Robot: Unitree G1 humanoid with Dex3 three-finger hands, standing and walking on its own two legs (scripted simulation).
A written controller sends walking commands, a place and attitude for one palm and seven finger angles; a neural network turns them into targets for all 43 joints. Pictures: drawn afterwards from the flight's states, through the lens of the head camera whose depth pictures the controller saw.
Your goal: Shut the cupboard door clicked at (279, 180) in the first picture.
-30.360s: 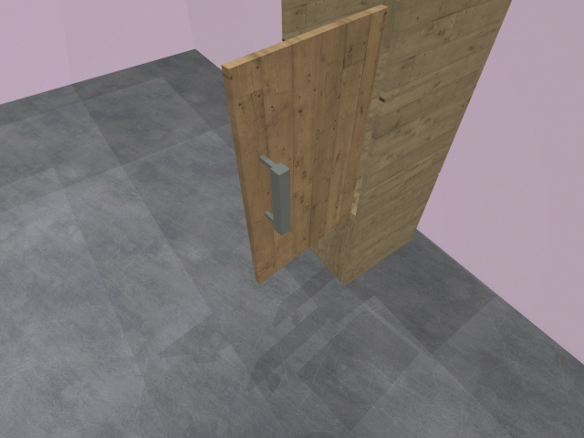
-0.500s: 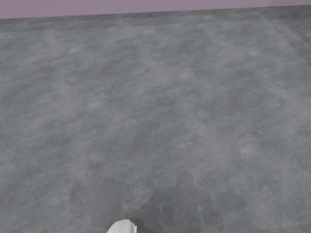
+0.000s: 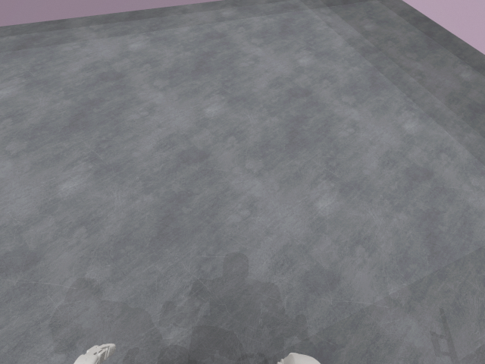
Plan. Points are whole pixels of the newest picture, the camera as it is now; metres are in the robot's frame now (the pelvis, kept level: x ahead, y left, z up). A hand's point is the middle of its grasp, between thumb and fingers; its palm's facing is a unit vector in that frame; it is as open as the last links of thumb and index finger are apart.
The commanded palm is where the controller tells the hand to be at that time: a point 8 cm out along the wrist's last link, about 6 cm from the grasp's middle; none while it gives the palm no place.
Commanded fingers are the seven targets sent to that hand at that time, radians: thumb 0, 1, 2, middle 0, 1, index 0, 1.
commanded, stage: turn to face it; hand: left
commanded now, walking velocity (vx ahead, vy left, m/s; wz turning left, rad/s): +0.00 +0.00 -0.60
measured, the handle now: out of the picture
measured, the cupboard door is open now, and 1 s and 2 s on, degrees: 58 58 58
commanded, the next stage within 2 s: none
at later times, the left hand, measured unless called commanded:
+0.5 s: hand out of the picture +0.13 +0.15 -0.17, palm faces -0.23 -0.95 -0.20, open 7.4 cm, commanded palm none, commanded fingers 0.00 0.90 0.90 -0.20 -0.30 -0.20 -0.30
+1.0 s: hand (198, 296) +0.25 +0.10 -0.16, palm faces -0.55 -0.80 -0.23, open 7.4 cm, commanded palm none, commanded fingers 0.00 0.90 0.90 -0.20 -0.30 -0.20 -0.30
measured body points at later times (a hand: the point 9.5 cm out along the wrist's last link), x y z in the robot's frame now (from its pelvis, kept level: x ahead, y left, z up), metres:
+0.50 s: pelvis +0.02 -0.02 -0.01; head +0.08 -0.03 +0.44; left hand +0.15 +0.20 -0.16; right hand +0.06 -0.30 -0.14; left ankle +0.06 +0.10 -0.71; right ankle -0.02 -0.14 -0.74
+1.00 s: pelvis +0.04 -0.01 -0.01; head +0.08 -0.03 +0.44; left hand +0.28 +0.14 -0.14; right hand -0.08 -0.25 -0.14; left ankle +0.08 +0.09 -0.74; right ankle -0.06 -0.12 -0.71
